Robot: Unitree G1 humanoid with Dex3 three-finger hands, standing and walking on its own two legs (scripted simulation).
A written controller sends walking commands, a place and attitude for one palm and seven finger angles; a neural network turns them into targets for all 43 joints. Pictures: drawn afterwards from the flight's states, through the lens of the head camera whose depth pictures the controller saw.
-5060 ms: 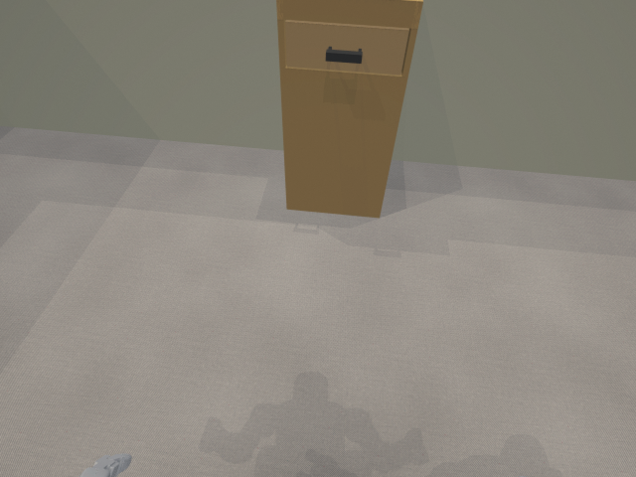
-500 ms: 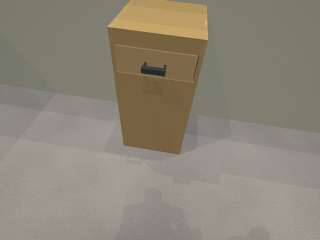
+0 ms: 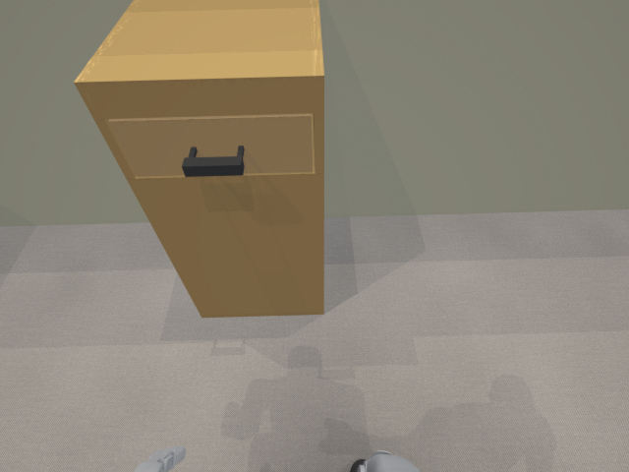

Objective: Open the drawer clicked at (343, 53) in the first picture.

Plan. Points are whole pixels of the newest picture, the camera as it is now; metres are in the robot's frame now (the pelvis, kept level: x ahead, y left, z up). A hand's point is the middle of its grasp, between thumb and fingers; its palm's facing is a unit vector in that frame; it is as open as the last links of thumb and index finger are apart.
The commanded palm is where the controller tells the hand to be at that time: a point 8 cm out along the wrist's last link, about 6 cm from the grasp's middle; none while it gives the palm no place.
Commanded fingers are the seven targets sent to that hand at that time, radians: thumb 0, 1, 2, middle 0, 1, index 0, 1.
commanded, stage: take the last steps up to it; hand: left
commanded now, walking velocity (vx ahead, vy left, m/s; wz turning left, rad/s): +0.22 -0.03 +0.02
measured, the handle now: (215, 158) +0.67 +0.20 -0.01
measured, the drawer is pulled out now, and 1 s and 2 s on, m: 0.00 0.00 0.00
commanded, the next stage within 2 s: come to a stop and stand still in 0.20 s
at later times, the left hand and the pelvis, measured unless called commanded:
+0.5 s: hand out of the picture +0.10 +0.14 -0.16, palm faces +0.12 -0.98 -0.14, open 7.3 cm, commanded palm none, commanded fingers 0.00 0.90 0.90 -0.20 -0.30 -0.20 -0.30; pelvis +0.13 -0.01 +0.02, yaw +1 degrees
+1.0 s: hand out of the picture +0.14 +0.12 -0.14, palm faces +0.03 -0.96 -0.28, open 7.4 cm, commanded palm none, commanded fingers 0.00 0.90 0.90 -0.20 -0.30 -0.20 -0.30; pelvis +0.09 -0.07 +0.02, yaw +0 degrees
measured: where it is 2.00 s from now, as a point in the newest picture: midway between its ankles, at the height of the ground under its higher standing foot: outside the picture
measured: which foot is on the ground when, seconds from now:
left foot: down 0.00-0.00, up 0.02-0.42, down 0.44-0.82, up 0.84-1.00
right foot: down 0.00-1.00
